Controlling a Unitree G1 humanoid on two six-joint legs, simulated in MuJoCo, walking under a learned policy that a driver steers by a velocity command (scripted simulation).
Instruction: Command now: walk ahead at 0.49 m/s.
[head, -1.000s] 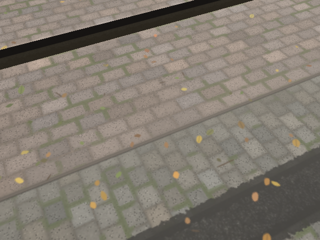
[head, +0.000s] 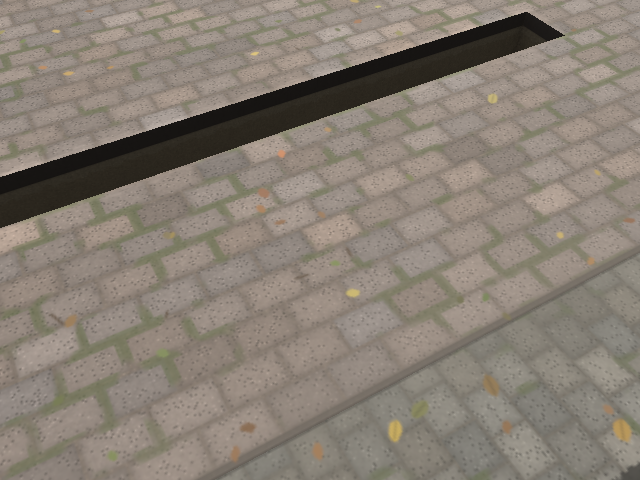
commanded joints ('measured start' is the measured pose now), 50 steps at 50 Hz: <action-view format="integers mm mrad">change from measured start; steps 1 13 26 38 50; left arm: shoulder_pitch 33 -187 95 258 116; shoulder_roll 42 77 107 137 92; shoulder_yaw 12 16 33 42 39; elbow -43 -131 -2 90 18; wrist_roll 12 -9 19 -3 -6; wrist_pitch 6 -27 -30 8 -12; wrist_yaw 6 -48 -41 -5 -4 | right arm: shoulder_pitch -39 89 -60 -424 -139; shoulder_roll -133 -189 -91 -74 -97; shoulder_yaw -22 -40 -29 -17 -36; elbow -56 -6 -102 -226 -127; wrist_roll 2 26 14 26 -5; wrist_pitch -16 32 31 8 -6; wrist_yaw -20 -39 -41 2 3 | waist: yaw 46 6 13 102 38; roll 77 118 -14 -21 106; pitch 53 47 3 99 -53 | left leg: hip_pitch -93 192 -521 -555 39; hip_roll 284 348 241 182 334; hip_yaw -217 -187 -120 -76 -347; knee -202 -12 760 265 -90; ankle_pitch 66 194 -11 156 33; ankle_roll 172 86 -61 -40 131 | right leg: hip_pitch -31 123 504 722 42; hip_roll -43 67 -94 -132 -20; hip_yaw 3 -69 94 17 26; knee -145 -635 -998 -966 62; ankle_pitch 152 118 317 279 -68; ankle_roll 27 -26 -192 -147 -22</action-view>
